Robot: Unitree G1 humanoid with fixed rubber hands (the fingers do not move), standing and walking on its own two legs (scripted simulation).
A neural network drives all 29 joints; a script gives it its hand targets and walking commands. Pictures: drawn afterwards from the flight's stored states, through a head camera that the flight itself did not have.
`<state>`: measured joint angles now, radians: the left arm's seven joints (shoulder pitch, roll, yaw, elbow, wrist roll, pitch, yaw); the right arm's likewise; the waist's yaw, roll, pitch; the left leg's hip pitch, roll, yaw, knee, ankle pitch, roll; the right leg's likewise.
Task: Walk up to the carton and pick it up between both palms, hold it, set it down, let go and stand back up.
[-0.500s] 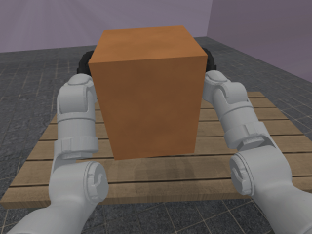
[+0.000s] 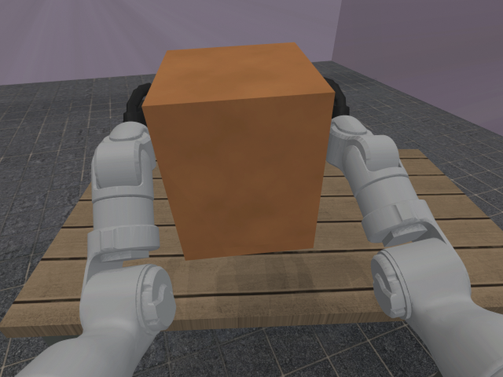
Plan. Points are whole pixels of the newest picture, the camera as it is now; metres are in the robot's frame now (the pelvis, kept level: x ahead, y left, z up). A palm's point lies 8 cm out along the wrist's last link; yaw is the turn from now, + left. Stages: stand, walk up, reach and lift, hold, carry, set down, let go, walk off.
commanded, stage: hold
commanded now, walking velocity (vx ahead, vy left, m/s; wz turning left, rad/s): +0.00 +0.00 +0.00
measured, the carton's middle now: (240, 150) +0.37 +0.00 +0.25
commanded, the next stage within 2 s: none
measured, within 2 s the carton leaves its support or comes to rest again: neither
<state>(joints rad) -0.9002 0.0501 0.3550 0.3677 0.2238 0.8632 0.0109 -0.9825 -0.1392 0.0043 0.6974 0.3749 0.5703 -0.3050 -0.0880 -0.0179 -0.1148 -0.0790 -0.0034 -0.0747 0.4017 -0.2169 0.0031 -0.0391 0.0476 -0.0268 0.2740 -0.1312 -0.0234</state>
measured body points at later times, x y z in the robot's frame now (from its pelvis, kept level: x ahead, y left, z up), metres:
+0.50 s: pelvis +0.00 +0.00 +0.00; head -0.09 +0.02 +0.44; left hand +0.39 +0.15 +0.28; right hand +0.38 -0.14 +0.28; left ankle +0.01 +0.11 -0.75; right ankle +0.02 -0.11 -0.75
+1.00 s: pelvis +0.00 +0.00 +0.00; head -0.09 +0.02 +0.44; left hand +0.39 +0.15 +0.28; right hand +0.38 -0.14 +0.28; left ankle +0.01 +0.11 -0.75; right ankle +0.02 -0.11 -0.75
